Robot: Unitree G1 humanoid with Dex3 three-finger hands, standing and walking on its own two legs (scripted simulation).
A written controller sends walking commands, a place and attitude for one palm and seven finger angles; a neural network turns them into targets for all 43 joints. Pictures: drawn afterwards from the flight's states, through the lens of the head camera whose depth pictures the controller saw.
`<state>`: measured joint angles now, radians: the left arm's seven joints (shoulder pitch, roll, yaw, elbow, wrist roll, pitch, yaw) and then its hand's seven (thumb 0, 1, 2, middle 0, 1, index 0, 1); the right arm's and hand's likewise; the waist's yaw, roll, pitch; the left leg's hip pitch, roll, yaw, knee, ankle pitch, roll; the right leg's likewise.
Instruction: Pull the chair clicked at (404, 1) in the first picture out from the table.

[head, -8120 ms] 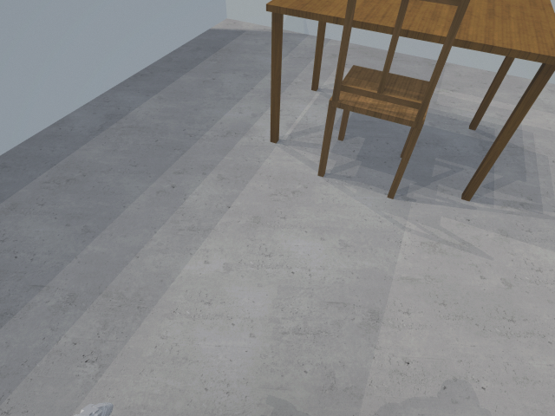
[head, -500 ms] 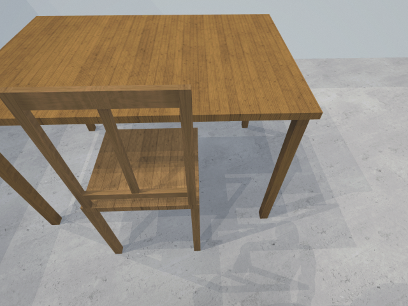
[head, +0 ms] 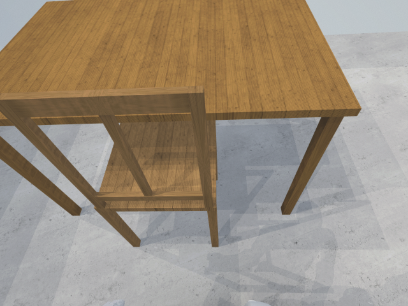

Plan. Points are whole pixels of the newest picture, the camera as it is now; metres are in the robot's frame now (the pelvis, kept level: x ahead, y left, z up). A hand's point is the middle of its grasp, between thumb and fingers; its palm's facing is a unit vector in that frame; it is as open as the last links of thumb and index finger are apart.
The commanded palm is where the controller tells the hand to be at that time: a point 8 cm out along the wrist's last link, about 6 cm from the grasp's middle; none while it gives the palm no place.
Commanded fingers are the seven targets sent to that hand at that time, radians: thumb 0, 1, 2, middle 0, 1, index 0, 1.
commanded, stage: come to a stop and stand still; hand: left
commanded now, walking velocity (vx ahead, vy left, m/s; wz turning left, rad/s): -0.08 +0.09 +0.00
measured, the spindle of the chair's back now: (131, 162) +0.44 +0.21 -0.04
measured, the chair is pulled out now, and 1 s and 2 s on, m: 0.00 0.00 0.00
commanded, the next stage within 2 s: look again from close up in 0.66 s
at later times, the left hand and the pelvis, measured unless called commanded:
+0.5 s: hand out of the picture -0.04 +0.19 -0.17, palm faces +0.06 -0.98 -0.19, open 7.4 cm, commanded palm none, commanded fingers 0.00 0.90 0.90 -0.20 -0.30 -0.20 -0.30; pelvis -0.04 +0.02 +0.01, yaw -1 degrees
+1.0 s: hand out of the picture -0.02 +0.20 -0.17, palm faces +0.00 -0.98 -0.20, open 7.3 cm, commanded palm none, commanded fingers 0.00 0.90 0.90 -0.20 -0.30 -0.20 -0.30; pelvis -0.03 +0.03 +0.01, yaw -1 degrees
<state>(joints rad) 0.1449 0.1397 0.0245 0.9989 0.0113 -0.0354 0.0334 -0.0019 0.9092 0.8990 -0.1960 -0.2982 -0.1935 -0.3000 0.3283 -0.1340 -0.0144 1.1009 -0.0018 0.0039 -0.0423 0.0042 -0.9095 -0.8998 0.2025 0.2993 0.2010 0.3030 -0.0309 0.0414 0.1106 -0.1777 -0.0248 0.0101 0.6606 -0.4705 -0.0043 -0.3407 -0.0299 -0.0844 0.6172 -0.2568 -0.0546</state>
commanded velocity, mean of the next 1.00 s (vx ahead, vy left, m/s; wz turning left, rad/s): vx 0.00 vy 0.01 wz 0.00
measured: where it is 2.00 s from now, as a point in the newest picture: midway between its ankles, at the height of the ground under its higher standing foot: outside the picture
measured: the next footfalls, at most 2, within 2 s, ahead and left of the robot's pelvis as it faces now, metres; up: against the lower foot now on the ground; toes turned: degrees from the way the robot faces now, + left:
left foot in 0.30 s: +0.01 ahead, +0.13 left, +0.00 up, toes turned +1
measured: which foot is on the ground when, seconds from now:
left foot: up 0.00-0.28, down 0.30-1.00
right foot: down 0.00-1.00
